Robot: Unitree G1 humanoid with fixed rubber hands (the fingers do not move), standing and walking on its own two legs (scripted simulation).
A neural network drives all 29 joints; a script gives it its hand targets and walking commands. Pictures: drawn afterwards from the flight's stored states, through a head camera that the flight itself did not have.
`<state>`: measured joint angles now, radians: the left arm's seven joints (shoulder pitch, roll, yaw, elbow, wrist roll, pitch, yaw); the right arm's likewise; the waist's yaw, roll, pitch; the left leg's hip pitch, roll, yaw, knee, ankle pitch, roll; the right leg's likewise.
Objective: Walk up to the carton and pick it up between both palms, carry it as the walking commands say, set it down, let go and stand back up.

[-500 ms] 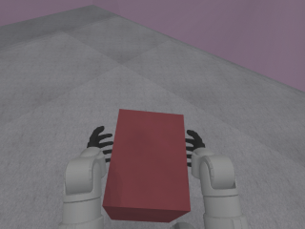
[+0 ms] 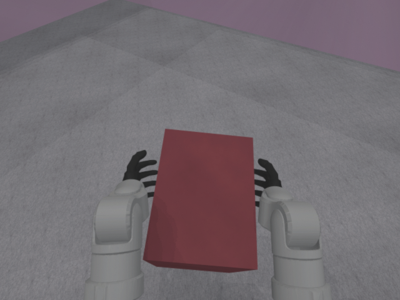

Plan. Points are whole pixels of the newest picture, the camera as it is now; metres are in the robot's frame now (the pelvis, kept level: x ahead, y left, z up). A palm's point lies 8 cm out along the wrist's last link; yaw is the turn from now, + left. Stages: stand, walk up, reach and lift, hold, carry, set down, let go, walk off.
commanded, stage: carry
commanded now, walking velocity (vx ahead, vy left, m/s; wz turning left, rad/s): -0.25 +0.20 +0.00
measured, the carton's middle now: (200, 208) +0.32 -0.02 +0.00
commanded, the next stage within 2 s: none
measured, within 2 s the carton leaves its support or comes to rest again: neither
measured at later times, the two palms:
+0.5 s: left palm out of the picture +0.08 +0.27 +0.09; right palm out of the picture +0.07 +0.01 +0.06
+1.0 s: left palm out of the picture -0.15 +0.45 +0.07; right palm out of the picture -0.12 +0.21 +0.07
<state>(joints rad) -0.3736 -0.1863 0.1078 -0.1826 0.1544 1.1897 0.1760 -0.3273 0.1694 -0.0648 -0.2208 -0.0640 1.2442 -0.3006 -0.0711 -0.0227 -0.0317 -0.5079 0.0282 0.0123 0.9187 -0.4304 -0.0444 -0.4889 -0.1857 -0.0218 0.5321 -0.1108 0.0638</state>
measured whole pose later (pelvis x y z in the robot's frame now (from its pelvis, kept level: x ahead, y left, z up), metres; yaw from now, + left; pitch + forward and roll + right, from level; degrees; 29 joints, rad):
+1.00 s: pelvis -0.44 +0.29 -0.01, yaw +1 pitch +4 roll +0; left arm -0.36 -0.18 0.12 -0.25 0.07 1.24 0.35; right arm -0.39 0.19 -0.08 -0.12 -0.13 1.22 -0.22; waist 0.08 -0.05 0.02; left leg -0.50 0.01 0.06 0.56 -0.12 0.03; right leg -0.54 -0.02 -0.10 1.06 -0.50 0.05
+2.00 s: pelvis -0.87 +0.56 +0.00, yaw +1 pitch +4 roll +4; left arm -0.43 -0.21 0.14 -0.16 0.15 1.19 0.20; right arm -0.38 0.19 -0.11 -0.21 -0.08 1.24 -0.34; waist -0.09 -0.03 0.01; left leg -0.48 0.02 0.01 0.82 -0.39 -0.04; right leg -0.49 -0.19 -0.02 0.55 -0.13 0.06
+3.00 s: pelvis -1.09 +0.65 +0.00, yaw +1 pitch +2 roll +1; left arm -0.43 -0.21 0.17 -0.01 0.13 1.24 0.33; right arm -0.44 0.21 -0.13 0.01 -0.13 1.27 -0.33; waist -0.01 -0.01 -0.09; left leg -0.41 0.05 0.10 0.51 -0.13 0.00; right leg -0.43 -0.05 -0.09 0.57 -0.18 -0.02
